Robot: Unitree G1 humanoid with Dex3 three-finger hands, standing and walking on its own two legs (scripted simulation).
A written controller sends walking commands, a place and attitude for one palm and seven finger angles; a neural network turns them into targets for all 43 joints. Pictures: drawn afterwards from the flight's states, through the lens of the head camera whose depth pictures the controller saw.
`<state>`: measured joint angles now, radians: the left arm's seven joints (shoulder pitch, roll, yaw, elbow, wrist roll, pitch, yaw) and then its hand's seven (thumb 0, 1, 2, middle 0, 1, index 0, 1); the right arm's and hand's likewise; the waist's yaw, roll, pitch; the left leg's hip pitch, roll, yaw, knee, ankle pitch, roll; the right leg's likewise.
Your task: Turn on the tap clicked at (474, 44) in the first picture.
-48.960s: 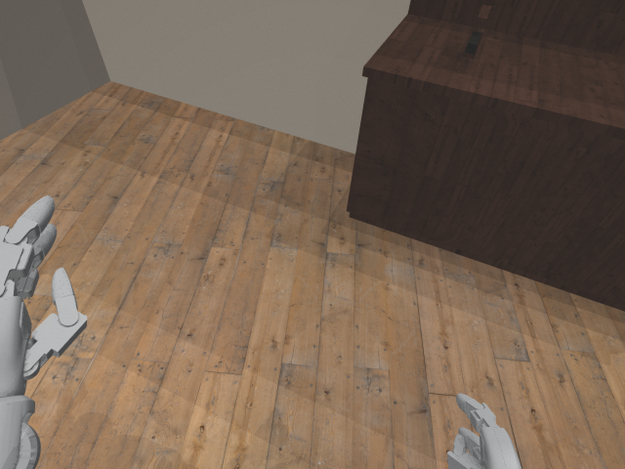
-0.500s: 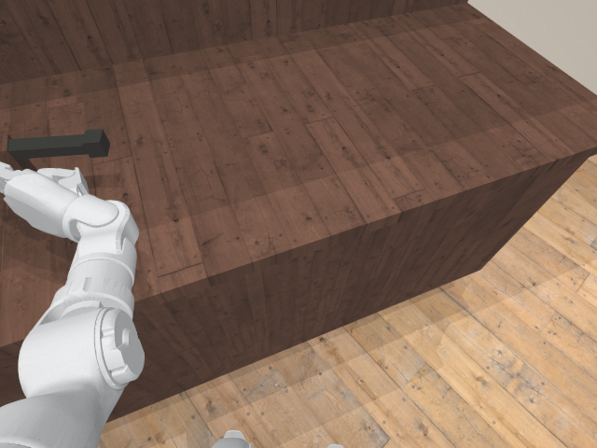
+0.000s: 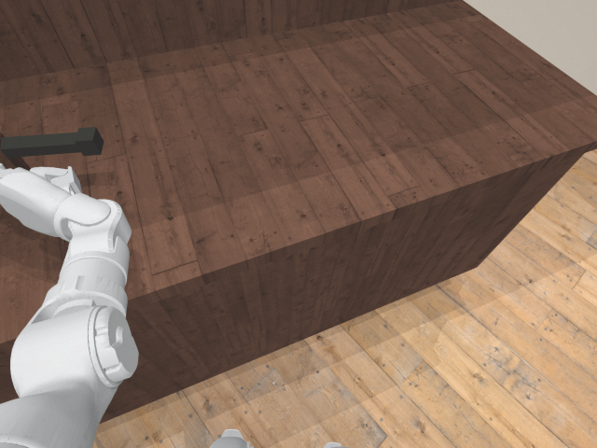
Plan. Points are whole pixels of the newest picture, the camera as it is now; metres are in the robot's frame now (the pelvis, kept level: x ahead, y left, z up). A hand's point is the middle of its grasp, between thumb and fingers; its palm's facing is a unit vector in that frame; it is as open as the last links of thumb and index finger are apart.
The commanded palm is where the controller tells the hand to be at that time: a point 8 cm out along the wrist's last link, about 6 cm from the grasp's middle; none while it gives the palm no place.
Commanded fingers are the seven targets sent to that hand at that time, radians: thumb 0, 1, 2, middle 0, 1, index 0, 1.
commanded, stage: push the lever round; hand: left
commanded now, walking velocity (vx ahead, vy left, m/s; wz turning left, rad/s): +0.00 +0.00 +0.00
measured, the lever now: (89, 141) +0.53 +0.29 +0.09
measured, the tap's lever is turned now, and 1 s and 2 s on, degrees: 76 76 76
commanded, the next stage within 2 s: none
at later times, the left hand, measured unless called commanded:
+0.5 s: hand (71, 174) +0.47 +0.29 +0.09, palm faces +0.90 -0.42 -0.11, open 8.6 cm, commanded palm +0.46 +0.27 +0.09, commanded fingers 0.00 0.90 0.90 -0.15 -0.15 -0.15 -0.15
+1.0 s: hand (71, 174) +0.47 +0.29 +0.09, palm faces +0.90 -0.43 -0.10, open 8.6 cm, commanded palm +0.46 +0.27 +0.09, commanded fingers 0.00 0.90 0.90 -0.15 -0.15 -0.15 -0.15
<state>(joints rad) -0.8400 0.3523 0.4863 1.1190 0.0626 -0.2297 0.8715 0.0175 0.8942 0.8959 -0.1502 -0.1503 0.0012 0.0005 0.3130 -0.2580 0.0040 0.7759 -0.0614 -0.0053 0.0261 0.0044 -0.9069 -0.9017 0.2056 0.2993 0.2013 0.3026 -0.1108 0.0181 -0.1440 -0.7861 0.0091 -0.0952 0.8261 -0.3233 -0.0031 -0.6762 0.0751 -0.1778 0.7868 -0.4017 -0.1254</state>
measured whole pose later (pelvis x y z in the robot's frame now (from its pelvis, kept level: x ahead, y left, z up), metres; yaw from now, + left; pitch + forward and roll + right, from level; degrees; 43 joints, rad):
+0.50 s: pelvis +0.01 -0.01 +0.00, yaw +0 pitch +16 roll +0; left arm -0.83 0.35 0.49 1.09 0.06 -0.22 0.87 0.02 0.89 0.90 -0.15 -0.15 0.00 0.00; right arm 0.31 -0.26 0.00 0.78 -0.06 -0.01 0.03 0.00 -0.91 -0.90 0.21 0.30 0.20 0.30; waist -0.10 0.02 -0.14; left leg -0.78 0.01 -0.10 0.82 -0.33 0.00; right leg -0.67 0.07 -0.18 0.79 -0.41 -0.13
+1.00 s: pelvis +0.00 +0.00 +0.00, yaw +0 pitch +16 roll +0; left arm -0.83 0.35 0.51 1.09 0.07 -0.21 0.85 0.02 0.89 0.90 -0.15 -0.15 0.00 0.00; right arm 0.32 -0.26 0.00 0.78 -0.07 -0.01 0.03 0.00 -0.91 -0.90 0.21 0.30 0.20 0.30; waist -0.11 0.02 -0.15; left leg -0.79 0.01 -0.10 0.83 -0.33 -0.01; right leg -0.68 0.07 -0.18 0.80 -0.41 -0.13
